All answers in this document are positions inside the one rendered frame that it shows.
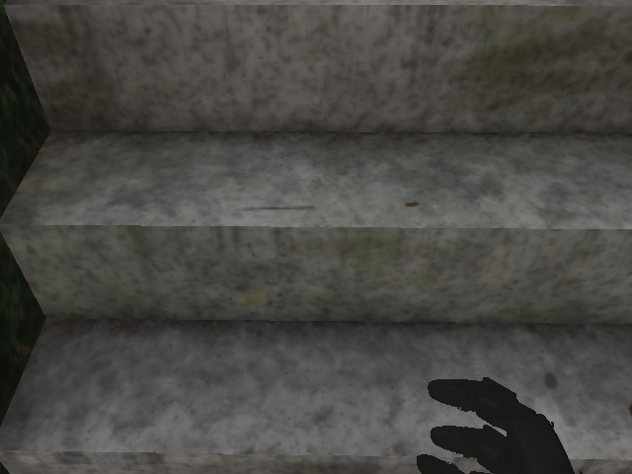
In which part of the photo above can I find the robot right hand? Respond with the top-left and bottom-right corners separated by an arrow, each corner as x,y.
417,377 -> 583,474

